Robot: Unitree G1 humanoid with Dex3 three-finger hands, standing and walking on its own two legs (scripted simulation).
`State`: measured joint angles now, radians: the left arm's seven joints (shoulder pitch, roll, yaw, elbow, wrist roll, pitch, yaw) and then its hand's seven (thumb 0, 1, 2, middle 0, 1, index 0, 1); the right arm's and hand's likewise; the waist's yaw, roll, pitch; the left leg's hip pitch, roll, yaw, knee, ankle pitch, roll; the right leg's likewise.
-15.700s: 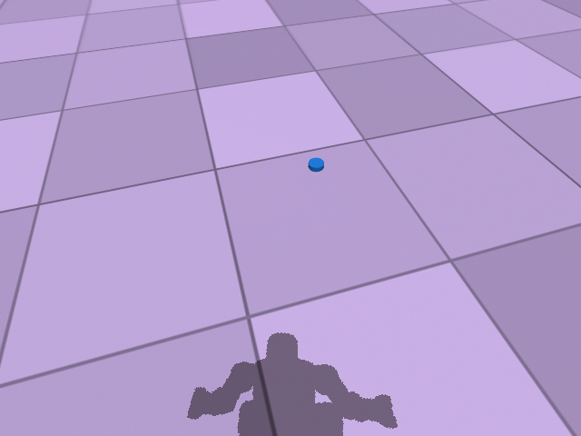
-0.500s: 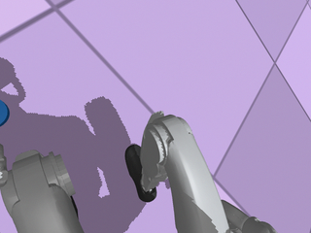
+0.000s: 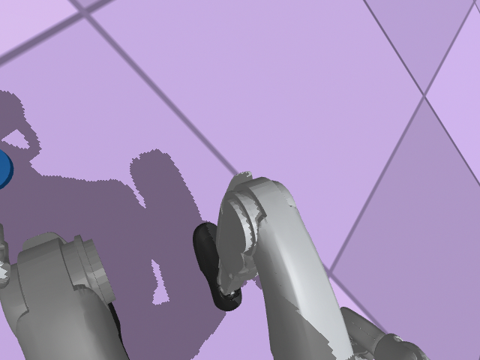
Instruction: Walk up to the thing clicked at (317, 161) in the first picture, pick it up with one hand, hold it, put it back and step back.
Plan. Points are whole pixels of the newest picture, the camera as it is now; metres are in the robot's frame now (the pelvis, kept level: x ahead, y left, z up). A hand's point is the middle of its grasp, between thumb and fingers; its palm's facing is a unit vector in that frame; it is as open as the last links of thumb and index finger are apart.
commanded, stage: close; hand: left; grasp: from above
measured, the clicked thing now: out of the picture +0.43 +0.27 -0.30
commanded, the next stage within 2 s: settle in 0.30 s
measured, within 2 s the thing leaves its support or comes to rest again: leaves its support in 0.78 s
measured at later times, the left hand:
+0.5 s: hand out of the picture +0.42 +0.28 -0.27, palm faces -0.42 -0.14 -0.89, open 10.8 cm
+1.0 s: hand out of the picture +0.41 +0.29 -0.22, palm faces -0.39 -0.14 -0.91, open 10.7 cm
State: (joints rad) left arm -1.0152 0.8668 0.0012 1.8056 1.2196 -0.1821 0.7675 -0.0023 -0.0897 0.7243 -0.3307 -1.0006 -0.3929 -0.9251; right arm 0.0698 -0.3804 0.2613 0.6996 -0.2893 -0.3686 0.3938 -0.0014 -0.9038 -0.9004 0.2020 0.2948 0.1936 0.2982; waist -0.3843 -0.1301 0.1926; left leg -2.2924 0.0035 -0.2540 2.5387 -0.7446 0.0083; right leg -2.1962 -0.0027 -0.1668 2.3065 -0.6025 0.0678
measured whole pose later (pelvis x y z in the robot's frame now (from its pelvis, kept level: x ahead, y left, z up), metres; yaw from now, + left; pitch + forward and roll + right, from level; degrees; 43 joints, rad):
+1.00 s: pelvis +0.01 +0.00 +0.00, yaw +3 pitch +31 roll -12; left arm -0.89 0.71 0.09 1.59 1.24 -0.16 0.67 0.06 -0.01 0.52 -0.67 -0.70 -0.57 -0.64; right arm 0.15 -0.33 0.12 0.76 -0.23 -0.26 0.37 0.00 -0.91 -0.90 0.20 0.29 0.19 0.30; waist -0.31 -0.03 0.03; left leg -2.32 0.00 -0.19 2.51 -0.75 0.00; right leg -2.25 -0.02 -0.11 2.33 -0.62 0.05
